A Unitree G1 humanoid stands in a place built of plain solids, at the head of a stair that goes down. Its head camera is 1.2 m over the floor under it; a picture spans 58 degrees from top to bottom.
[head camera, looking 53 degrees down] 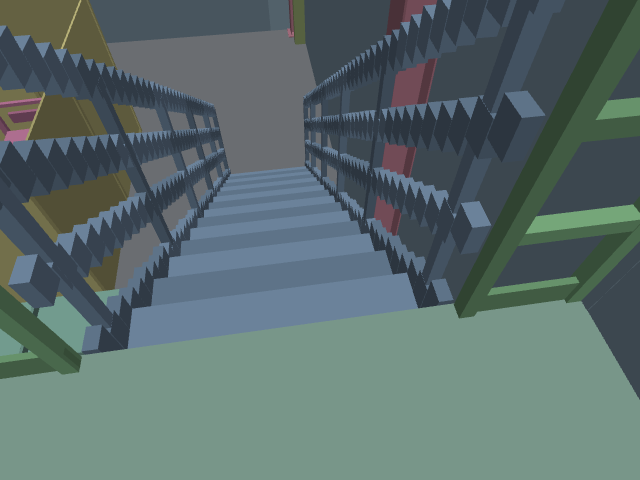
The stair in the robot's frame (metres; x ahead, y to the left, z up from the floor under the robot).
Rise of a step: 0.19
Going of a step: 0.25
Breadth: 1.11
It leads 9 degrees to the left of straight ahead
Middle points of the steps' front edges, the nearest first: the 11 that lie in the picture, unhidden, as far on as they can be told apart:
0.57 0.13 0.00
0.82 0.17 -0.19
1.06 0.21 -0.38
1.30 0.25 -0.57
1.55 0.28 -0.76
1.79 0.32 -0.95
2.03 0.36 -1.14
2.28 0.39 -1.33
2.52 0.43 -1.52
2.76 0.47 -1.71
3.00 0.51 -1.90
